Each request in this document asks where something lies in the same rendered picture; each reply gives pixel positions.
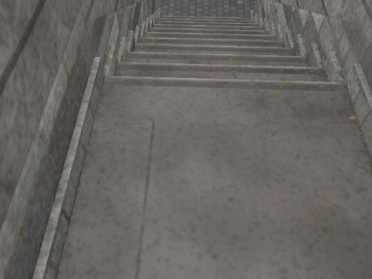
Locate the stairs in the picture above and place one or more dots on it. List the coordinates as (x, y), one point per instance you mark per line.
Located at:
(215, 47)

